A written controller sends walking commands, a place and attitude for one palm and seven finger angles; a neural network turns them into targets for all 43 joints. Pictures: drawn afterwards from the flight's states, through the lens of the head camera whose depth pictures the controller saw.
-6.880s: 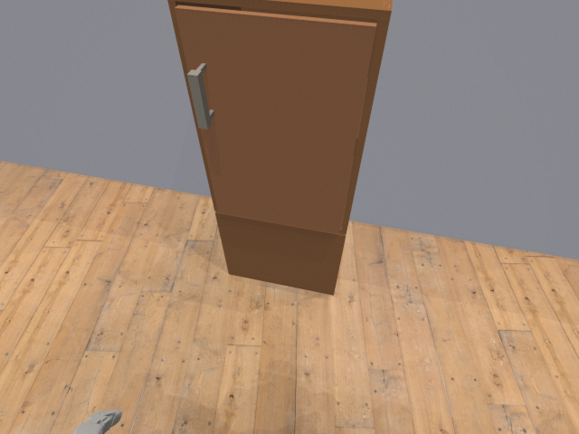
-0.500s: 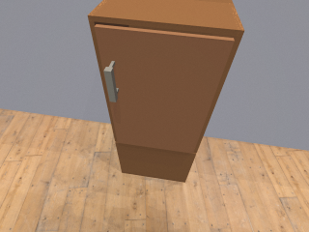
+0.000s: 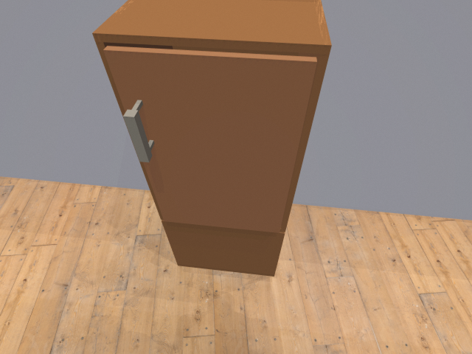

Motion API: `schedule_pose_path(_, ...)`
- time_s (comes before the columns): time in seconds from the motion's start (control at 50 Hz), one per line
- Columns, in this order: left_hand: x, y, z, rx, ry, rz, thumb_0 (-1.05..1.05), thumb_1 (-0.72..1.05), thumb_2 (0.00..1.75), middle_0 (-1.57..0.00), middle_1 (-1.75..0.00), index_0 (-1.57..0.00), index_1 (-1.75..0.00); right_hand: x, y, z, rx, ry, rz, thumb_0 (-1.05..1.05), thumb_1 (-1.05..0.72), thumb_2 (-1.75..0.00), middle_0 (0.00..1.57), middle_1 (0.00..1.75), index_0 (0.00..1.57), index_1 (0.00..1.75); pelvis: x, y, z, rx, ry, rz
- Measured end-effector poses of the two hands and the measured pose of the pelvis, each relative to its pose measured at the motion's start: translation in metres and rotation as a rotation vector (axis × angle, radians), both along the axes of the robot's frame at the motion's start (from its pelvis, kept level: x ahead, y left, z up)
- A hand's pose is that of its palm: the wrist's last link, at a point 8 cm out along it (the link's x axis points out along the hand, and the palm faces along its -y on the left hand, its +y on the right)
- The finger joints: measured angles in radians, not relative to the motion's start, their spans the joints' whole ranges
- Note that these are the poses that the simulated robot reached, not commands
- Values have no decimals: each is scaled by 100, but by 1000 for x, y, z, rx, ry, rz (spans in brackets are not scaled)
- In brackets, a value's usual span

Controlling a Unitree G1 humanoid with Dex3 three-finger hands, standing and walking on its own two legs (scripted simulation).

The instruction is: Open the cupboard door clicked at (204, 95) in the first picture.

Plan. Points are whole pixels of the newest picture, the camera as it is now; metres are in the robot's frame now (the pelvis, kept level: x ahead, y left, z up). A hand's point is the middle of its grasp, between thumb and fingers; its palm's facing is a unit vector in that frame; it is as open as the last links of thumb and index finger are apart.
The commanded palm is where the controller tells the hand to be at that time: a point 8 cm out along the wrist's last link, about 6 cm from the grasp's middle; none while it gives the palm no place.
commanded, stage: come to a stop and stand still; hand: left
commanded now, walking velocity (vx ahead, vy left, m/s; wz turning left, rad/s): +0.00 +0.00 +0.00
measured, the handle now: (142, 131) +0.54 +0.25 +0.06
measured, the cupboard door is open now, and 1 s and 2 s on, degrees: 0 0 0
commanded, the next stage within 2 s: look again from close up in 0.72 s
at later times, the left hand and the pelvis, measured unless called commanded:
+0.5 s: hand out of the picture +0.00 +0.14 -0.17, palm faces +0.05 -0.98 -0.18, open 7.4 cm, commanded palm none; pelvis +0.02 -0.02 +0.00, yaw -1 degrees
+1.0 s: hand out of the picture +0.00 +0.16 -0.18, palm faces +0.03 -0.98 -0.21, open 7.4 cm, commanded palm none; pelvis +0.02 +0.00 -0.01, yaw -2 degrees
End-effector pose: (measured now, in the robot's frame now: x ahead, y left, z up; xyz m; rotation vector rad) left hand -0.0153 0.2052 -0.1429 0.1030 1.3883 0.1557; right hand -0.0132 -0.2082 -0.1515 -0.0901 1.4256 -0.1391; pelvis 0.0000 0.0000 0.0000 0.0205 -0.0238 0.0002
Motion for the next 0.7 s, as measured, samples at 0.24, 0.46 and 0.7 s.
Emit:
schedule_pose_path(0.24, -2, -25, -11, -59, 54, 19, 1, 91, 90, -20, -30, -20, -29, 20, -11, 5, -50, -17, 21, 2, -95, -90, 20, 30, 20, 30, 13, -7, -1, -8, -4, -10)
schedule_pose_path(0.46, 6, -19, -1, 0, 53, 6, 1, 91, 90, -20, -30, -20, -29, 14, -8, -1, -2, 16, 7, 2, -93, -90, 20, 30, 20, 30, 20, -15, 1, 1, -2, -10)
schedule_pose_path(0.7, 11, -23, 0, 22, 46, 11, 0, 91, 90, -20, -30, -19, -29, 11, -9, -5, 21, 35, -3, 1, -92, -90, 20, 30, 20, 30, 26, -23, 0, 1, -3, -10)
